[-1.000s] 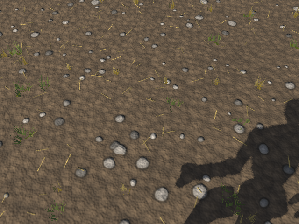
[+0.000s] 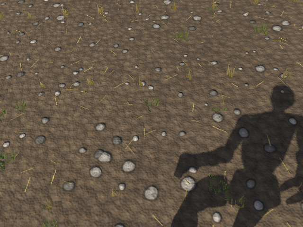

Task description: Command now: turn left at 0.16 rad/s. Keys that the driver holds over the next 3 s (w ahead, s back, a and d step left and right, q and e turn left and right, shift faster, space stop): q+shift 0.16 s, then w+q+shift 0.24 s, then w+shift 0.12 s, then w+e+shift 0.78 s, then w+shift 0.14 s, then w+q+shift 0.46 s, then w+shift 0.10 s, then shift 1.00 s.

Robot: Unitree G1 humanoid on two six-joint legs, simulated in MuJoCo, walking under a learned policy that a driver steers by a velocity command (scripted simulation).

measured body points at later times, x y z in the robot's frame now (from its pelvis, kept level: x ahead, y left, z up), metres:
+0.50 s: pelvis +0.06 +0.05 +0.00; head +0.06 +0.08 +0.45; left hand -0.04 +0.34 -0.13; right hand +0.34 -0.13 -0.07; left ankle +0.08 +0.22 -0.69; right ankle +0.00 -0.07 -0.74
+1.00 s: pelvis +0.33 +0.27 -0.02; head +0.34 +0.28 +0.43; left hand +0.44 +0.54 -0.13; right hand +0.30 +0.01 -0.15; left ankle +0.15 +0.27 -0.74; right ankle +0.51 +0.21 -0.66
